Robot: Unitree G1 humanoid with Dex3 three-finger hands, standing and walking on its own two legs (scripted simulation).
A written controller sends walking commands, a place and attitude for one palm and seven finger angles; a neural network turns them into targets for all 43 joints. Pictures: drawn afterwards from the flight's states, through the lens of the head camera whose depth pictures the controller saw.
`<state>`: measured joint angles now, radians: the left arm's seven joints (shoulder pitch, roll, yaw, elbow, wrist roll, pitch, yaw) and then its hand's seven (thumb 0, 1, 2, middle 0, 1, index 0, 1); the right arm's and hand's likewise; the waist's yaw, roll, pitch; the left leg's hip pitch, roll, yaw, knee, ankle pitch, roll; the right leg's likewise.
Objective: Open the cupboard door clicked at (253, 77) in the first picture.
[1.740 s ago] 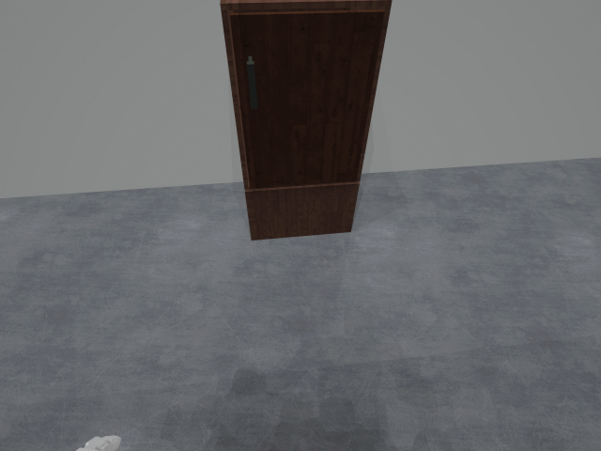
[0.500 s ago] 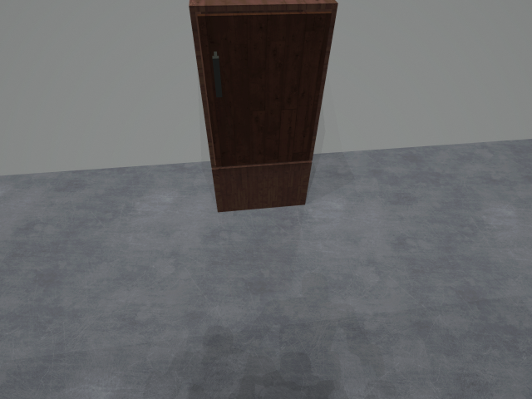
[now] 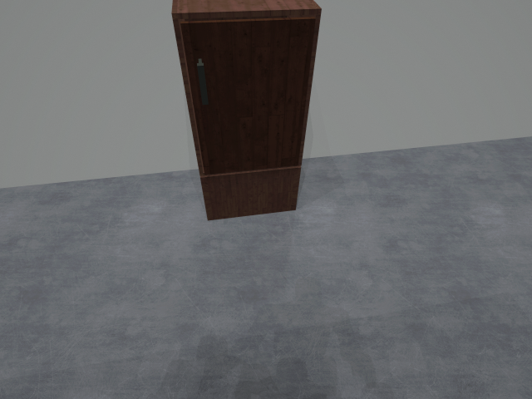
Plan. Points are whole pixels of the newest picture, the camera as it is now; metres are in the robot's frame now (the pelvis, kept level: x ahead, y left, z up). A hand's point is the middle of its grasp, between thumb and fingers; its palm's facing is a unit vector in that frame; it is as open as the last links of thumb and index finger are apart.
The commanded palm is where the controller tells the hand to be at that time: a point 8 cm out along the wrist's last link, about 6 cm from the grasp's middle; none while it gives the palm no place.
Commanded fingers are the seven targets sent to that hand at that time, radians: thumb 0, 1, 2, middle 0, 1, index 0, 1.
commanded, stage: walk to a spot facing it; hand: left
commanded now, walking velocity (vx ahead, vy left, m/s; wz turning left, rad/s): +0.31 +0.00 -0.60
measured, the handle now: (202, 81) +1.02 +0.28 -0.02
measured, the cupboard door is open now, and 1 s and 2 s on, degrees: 0 0 0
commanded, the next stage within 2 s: turn to face it in 0.84 s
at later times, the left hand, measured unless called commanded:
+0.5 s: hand out of the picture +0.10 +0.15 -0.17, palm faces -0.11 -0.98 -0.16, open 7.4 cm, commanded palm none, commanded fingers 0.00 0.90 0.90 -0.20 -0.30 -0.20 -0.30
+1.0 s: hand (232, 240) +0.49 +0.12 -0.15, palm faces -0.51 -0.82 -0.25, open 7.4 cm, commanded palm none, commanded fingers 0.00 0.90 0.90 -0.20 -0.30 -0.20 -0.30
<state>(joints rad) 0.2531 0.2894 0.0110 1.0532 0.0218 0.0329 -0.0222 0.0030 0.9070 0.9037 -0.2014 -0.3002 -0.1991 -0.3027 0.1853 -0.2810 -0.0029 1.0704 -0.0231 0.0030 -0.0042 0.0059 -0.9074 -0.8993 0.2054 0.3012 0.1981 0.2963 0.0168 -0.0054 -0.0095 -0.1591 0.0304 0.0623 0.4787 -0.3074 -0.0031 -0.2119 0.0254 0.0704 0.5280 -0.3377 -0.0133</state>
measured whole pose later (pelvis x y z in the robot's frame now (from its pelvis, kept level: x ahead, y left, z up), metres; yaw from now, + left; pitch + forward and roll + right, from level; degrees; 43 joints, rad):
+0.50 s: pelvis +0.15 -0.02 +0.00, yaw -13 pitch +0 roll -1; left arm 0.47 0.13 0.04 1.07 0.03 -0.05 0.00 0.00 0.90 0.90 -0.21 -0.30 -0.20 -0.30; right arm 0.10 -0.17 -0.05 0.95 -0.02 -0.01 0.02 0.01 -0.91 -0.90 0.20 0.30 0.19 0.30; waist 0.05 0.00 0.04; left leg -0.61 0.11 0.06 0.86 -0.20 -0.05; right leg -0.02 0.06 0.08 0.35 -0.33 -0.04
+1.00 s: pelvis +0.27 +0.01 +0.00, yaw -32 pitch -1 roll +0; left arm 0.13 0.22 0.10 0.88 0.03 0.06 -0.03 0.00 0.91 0.90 -0.19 -0.30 -0.19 -0.30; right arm 0.29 -0.23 -0.06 0.99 -0.03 -0.01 -0.02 0.00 -0.92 -0.90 0.20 0.30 0.20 0.30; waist -0.05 0.01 0.06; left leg -0.22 0.12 0.36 0.54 -0.28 0.05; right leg -0.47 -0.08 -0.08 0.82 -0.34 0.04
